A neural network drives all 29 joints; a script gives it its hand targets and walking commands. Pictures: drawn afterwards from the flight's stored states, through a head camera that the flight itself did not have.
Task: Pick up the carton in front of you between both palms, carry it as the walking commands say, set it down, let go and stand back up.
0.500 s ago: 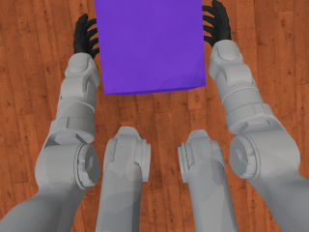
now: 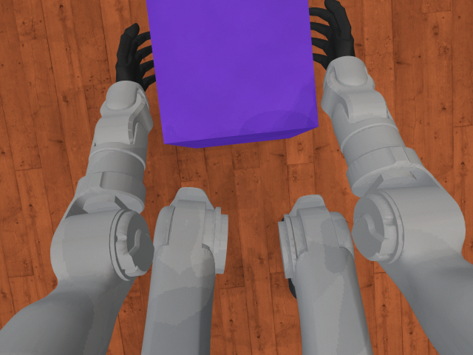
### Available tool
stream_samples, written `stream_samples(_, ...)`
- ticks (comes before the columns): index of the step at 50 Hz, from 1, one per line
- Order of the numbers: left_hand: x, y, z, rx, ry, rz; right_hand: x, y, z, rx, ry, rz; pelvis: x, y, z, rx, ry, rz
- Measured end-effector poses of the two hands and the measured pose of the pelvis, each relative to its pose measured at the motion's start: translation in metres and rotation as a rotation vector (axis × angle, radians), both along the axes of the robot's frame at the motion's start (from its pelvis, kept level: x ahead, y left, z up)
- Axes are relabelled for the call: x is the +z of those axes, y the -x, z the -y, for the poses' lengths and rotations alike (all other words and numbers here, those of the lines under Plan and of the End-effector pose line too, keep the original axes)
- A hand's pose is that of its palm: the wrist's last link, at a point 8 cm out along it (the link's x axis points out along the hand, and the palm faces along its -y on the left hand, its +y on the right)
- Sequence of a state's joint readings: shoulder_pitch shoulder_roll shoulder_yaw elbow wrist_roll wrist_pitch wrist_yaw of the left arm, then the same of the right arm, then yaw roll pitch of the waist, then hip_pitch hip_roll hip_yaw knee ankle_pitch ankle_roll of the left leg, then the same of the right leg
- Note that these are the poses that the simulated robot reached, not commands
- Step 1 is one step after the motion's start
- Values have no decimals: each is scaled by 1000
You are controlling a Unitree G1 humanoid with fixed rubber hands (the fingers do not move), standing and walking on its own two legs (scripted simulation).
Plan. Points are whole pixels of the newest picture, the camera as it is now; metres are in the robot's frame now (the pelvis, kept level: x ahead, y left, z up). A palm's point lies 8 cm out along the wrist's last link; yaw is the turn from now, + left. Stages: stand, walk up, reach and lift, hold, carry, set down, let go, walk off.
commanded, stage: set down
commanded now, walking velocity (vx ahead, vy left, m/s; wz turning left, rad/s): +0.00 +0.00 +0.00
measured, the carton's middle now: (235, 83) +0.50 +0.05 -0.25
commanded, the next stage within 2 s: let go in 1.82 s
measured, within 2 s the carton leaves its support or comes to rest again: neither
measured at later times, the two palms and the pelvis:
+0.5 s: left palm (133, 79) +0.48 +0.21 -0.17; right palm (340, 59) +0.52 -0.10 -0.17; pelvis -0.01 +0.00 -0.01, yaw +0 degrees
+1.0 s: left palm (87, 68) +0.48 +0.25 -0.13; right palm (366, 50) +0.52 -0.12 -0.13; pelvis +0.00 +0.01 +0.01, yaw +1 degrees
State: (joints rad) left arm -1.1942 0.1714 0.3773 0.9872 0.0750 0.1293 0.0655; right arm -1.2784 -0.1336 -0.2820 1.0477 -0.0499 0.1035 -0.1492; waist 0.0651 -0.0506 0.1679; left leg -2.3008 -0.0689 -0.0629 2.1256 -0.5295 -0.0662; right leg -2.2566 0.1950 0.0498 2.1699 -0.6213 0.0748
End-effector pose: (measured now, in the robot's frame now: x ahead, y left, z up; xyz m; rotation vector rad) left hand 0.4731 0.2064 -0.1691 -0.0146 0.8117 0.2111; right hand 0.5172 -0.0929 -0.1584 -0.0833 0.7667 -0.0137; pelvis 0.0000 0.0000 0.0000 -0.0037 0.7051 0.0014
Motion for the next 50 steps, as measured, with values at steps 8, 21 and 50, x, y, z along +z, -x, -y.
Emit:
stream_samples(8, -1, -4, 1, -28, 12, 14, -6, 0, 5, 19, 6, -8, -4, 0, -1, -1, -2, 9)
stream_samples(21, -4, -6, 0, -47, 21, 25, -7, -3, 6, 52, -6, -9, -8, 6, 1, -3, -5, 49)
stream_samples(50, 39, -9, -47, 26, -23, 173, 33, -3, 26, 22, 24, 136, 14, 1, -9, 24, 16, 17)
